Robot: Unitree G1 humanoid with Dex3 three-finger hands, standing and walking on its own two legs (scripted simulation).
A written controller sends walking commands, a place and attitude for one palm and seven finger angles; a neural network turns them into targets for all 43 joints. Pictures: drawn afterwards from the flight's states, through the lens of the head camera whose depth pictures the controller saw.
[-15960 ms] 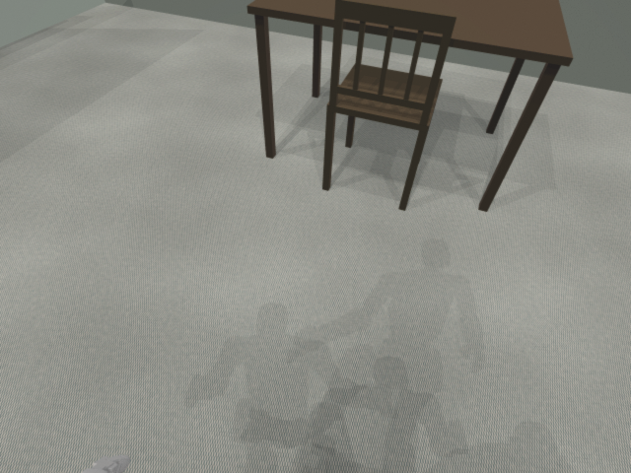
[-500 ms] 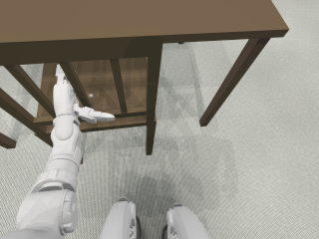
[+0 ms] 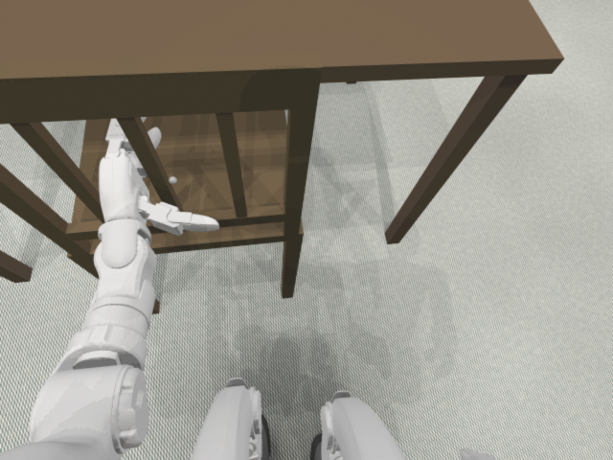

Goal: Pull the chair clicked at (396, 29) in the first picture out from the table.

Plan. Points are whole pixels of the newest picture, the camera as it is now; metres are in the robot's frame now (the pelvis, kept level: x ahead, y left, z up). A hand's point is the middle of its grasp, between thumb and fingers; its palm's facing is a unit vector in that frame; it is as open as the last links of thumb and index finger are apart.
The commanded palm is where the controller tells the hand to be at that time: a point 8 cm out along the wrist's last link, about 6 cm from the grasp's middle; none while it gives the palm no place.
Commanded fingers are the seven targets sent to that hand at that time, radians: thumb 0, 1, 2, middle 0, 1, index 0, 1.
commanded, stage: hook a spindle and tug to test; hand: left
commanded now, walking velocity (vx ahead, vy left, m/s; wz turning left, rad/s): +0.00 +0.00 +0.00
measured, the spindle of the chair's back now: (158, 176) +0.48 +0.19 +0.01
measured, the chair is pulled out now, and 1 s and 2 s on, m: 0.00 0.00 0.08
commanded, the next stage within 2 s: step backward, pulling the chair out in 1.22 s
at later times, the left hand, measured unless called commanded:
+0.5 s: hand (178, 182) +0.46 +0.15 +0.02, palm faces +0.14 -0.99 -0.01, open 7.2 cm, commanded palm +0.43 +0.19 +0.03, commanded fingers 0.00 0.90 0.90 -0.50 -1.45 -0.50 -1.45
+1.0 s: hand (178, 184) +0.46 +0.15 +0.02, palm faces +0.13 -0.99 -0.01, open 4.8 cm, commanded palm +0.41 +0.19 +0.03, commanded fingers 0.00 0.90 0.90 -0.50 -1.45 -0.50 -1.45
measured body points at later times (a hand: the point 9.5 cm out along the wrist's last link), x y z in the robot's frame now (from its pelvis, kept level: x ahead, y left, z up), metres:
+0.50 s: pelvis -0.01 +0.01 +0.00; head +0.13 +0.03 +0.43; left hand +0.45 +0.21 +0.03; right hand +0.05 -0.25 -0.13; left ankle +0.04 +0.08 -0.62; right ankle -0.02 -0.10 -0.62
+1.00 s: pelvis +0.00 +0.01 +0.01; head +0.14 +0.03 +0.43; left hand +0.44 +0.21 +0.03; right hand +0.06 -0.25 -0.12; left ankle +0.04 +0.08 -0.62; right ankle -0.02 -0.10 -0.62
